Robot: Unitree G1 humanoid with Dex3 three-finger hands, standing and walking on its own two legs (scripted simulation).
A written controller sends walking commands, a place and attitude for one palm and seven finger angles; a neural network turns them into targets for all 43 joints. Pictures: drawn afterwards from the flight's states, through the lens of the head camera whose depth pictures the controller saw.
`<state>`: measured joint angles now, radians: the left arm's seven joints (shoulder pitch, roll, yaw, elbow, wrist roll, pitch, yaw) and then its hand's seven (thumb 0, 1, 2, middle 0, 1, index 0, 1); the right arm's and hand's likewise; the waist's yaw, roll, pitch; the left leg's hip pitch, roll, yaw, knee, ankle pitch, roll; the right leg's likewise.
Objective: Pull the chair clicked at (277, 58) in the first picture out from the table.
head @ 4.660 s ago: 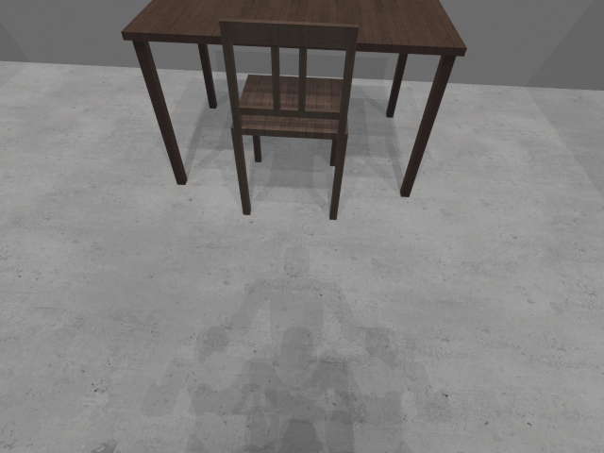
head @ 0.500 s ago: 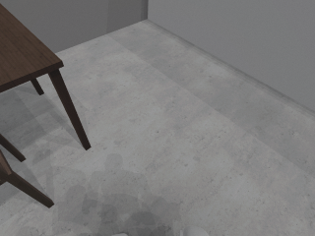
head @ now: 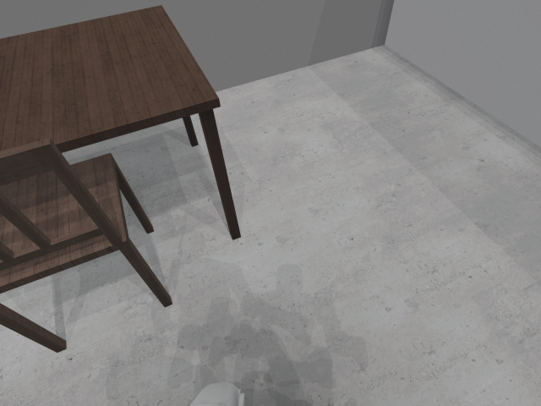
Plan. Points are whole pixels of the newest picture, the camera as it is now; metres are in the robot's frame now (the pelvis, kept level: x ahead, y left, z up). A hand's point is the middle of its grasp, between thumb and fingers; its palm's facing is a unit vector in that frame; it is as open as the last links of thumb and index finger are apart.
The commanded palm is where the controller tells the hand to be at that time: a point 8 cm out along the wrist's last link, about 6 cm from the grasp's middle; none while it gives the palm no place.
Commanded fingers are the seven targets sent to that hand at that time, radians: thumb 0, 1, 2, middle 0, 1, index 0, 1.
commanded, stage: turn to face it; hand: left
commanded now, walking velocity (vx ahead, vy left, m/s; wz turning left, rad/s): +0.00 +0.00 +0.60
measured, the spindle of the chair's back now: out of the picture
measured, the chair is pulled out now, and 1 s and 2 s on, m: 0.00 0.00 0.00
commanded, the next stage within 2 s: take the last steps up to it in 0.66 s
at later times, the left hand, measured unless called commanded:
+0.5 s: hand out of the picture -0.01 +0.27 -0.16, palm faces +0.29 -0.91 -0.29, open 7.4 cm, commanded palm none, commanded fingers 0.00 0.90 0.90 -0.20 -0.30 -0.20 -0.30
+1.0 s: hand out of the picture -0.10 +0.17 -0.16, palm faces +0.46 -0.85 -0.25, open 7.3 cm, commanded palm none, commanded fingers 0.00 0.90 0.90 -0.20 -0.30 -0.20 -0.30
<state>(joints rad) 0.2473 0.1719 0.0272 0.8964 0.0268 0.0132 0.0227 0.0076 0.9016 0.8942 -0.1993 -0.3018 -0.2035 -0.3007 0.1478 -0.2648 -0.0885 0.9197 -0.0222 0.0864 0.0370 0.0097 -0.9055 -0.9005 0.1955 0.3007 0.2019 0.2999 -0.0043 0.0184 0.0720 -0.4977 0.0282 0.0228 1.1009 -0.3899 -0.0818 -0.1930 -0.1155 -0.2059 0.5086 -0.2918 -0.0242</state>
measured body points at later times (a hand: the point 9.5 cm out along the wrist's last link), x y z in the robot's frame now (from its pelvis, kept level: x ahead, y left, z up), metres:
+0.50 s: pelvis -0.02 +0.03 +0.00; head +0.01 +0.04 +0.44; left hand -0.02 +0.32 -0.14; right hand +0.13 -0.18 -0.14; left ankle -0.04 +0.15 -0.74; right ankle +0.02 -0.10 -0.69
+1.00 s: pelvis -0.03 -0.01 +0.01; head -0.02 -0.02 +0.46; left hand -0.13 +0.22 -0.14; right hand +0.11 -0.21 -0.15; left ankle -0.12 +0.13 -0.69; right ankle +0.01 -0.08 -0.74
